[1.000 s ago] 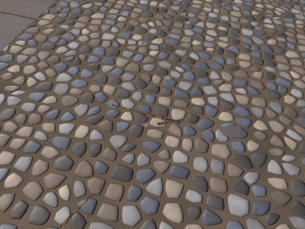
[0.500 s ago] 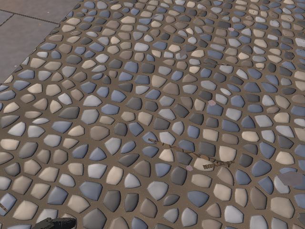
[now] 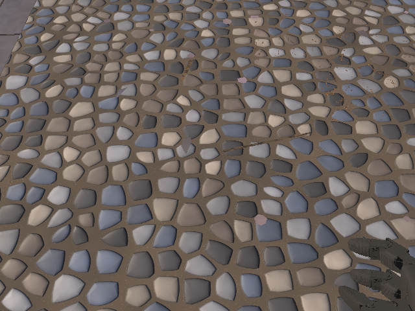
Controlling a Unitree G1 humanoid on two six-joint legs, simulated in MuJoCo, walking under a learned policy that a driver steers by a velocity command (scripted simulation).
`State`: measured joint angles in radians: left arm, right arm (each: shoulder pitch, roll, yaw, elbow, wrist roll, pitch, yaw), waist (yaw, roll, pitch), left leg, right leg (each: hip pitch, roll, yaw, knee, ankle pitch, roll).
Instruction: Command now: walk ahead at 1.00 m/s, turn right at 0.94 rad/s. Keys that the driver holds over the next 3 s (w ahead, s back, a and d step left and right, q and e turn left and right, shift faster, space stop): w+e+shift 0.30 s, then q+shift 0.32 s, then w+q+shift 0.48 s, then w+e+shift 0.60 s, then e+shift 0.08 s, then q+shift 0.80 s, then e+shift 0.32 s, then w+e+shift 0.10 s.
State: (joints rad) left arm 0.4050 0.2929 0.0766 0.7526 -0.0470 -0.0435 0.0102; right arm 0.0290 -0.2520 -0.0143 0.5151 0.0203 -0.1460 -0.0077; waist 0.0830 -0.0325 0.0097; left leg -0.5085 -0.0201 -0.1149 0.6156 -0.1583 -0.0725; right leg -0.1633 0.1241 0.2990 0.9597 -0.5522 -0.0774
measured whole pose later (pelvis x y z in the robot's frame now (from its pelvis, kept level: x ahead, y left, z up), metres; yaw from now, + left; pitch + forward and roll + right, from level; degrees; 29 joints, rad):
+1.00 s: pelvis +0.67 -0.03 +0.01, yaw +1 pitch +1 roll -3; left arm 0.25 0.33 0.10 0.81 -0.02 -0.03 -0.02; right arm 0.16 -0.29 -0.05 0.67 0.05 0.02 0.05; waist 0.02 0.01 0.03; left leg -0.58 0.15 0.09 0.81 -0.25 0.09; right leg 0.17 -0.08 -0.42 0.32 -0.43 0.10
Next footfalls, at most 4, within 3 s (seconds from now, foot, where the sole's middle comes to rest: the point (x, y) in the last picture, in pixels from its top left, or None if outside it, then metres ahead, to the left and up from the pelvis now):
0.42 right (288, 303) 0.52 -0.17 -0.75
1.02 left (212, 213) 0.82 0.09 -0.75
1.50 right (236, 114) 1.33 0.02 -0.75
1.90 left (221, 57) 1.75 0.11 -0.75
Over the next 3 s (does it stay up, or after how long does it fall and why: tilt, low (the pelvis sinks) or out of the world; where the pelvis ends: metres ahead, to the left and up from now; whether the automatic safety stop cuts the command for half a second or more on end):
stays up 1.68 0.04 0.03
